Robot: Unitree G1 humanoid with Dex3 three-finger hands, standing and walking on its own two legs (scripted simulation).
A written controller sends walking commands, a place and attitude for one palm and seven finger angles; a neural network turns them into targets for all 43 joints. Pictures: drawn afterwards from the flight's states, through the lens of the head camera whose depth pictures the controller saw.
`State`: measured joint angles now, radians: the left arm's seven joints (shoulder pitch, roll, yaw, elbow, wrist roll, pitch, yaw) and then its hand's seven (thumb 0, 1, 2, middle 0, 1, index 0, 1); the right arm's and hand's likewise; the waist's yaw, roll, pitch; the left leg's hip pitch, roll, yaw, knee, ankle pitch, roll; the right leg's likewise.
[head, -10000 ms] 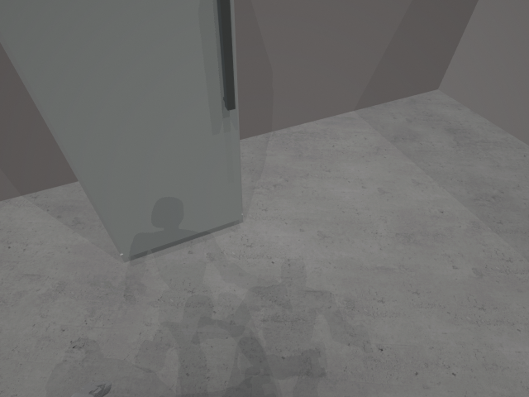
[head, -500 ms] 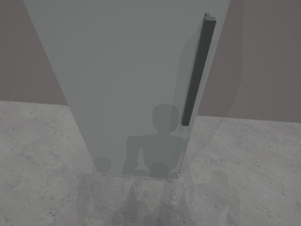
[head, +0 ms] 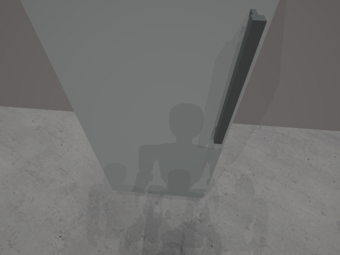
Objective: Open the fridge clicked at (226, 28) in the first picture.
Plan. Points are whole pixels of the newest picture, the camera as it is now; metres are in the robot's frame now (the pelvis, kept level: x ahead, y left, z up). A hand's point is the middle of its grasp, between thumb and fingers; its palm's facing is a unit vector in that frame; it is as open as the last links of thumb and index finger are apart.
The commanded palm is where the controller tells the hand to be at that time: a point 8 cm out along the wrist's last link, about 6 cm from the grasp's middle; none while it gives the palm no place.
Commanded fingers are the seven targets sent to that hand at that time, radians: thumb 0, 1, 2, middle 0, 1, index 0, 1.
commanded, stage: look again from close up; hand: right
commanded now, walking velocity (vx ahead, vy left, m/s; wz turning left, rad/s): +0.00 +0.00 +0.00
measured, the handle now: (231, 91) +0.49 -0.12 +0.13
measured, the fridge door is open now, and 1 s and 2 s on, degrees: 0 0 0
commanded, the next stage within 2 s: raise the hand to about handle height in 0.64 s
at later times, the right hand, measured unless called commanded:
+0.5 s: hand out of the picture +0.08 -0.18 -0.16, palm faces -0.01 +0.97 -0.25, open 7.4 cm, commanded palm none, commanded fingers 0.00 -0.90 -0.90 0.20 0.30 0.20 0.30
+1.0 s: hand (263, 205) +0.24 -0.19 +0.02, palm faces +0.20 +0.98 -0.07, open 7.8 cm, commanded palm +0.14 -0.24 -0.03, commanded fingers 0.00 -0.57 -0.76 0.22 0.51 0.22 0.51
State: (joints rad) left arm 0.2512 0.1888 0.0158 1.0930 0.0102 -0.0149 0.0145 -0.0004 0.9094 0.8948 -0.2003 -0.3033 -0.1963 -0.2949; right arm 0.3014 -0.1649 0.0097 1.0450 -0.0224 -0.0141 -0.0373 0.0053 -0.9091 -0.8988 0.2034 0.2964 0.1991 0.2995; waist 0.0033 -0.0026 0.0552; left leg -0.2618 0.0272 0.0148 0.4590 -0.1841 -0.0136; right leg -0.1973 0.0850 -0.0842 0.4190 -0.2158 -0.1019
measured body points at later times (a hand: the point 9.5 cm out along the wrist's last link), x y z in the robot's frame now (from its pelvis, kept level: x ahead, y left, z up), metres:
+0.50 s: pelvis +0.03 +0.01 +0.01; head +0.04 +0.02 +0.45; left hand +0.07 +0.26 -0.15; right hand +0.08 -0.23 -0.14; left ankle +0.04 +0.13 -0.74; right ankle +0.01 -0.05 -0.74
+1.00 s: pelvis +0.02 +0.03 -0.02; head +0.02 +0.04 +0.43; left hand +0.19 +0.27 -0.10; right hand +0.22 -0.24 +0.03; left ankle +0.04 +0.13 -0.74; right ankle +0.01 -0.05 -0.74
